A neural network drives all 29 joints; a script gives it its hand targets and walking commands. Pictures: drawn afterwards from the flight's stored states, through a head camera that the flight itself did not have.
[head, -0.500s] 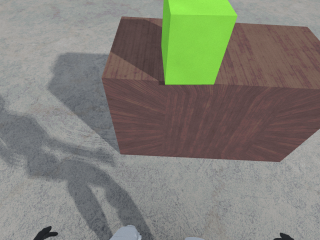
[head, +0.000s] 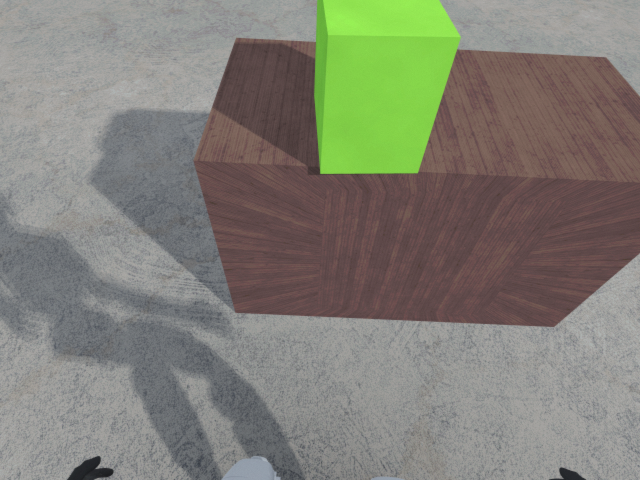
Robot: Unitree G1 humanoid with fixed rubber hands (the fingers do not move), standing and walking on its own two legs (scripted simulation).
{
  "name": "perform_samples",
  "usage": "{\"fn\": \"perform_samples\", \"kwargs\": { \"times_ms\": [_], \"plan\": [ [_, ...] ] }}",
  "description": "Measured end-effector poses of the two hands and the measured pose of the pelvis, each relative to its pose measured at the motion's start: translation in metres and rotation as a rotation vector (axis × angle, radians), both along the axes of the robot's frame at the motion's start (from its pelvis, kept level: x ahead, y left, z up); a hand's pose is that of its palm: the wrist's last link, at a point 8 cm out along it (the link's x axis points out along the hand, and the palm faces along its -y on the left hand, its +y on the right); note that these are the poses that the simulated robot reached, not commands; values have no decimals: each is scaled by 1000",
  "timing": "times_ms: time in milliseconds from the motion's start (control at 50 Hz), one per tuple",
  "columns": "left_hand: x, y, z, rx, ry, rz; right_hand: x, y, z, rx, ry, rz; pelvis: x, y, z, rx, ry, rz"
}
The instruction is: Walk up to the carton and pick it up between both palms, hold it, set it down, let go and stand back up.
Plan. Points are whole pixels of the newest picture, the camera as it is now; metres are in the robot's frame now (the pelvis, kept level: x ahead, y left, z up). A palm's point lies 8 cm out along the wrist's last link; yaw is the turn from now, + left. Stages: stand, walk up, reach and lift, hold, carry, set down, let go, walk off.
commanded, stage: walk up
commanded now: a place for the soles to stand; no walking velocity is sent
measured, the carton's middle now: (369, 73) +0.82 -0.06 +0.07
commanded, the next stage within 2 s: none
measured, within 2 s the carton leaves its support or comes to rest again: neither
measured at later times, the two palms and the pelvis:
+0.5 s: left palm (63, 477) +0.13 +0.33 -0.11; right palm out of the picture +0.15 -0.32 -0.07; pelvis +0.08 +0.01 +0.00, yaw +0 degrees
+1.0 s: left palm (132, 432) +0.18 +0.25 -0.08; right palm (596, 374) +0.29 -0.39 -0.09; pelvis +0.18 -0.08 +0.01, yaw +0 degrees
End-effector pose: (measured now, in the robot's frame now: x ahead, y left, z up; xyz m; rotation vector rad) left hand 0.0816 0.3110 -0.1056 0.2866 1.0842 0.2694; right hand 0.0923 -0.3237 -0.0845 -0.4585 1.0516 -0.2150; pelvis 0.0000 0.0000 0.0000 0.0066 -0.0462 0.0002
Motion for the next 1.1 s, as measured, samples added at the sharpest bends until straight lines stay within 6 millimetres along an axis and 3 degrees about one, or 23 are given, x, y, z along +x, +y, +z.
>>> {"fn": "perform_samples", "kwargs": {
  "times_ms": [120,220,280,360,480,600,700,760,880,1000,1100],
  "plan": [
    [-5,-9,2,11,-3,14,8,-11,-4,26,-10,4,7,-13,-2,11,3,-6],
    [-20,1,6,19,40,66,32,-4,-1,43,-6,32,23,-9,2,5,9,-4],
    [-19,7,0,8,62,81,47,4,1,40,-3,48,36,-2,1,-6,17,-1],
    [-2,15,-11,-17,64,65,64,16,2,17,-14,57,52,12,-4,-10,7,6],
    [46,17,-3,-31,-7,17,59,12,14,-6,-24,6,76,14,3,-20,-57,0],
    [77,3,6,-17,-22,-3,68,-13,14,-3,-15,-18,95,-7,5,-14,-50,-18],
    [93,-26,8,22,-6,-1,84,-47,-7,25,13,-19,112,-41,-5,19,-18,-26],
    [86,-39,9,35,18,28,103,-57,-17,40,37,-5,123,-57,-7,10,-21,-1],
    [81,-53,26,50,83,75,155,-67,-8,59,25,40,152,-73,7,22,10,-3],
    [102,-60,21,38,117,65,198,-69,-5,60,10,55,180,-76,7,13,30,-4],
    [122,-57,8,8,125,67,236,-59,-2,40,9,85,204,-69,2,-13,47,18]
  ]
}}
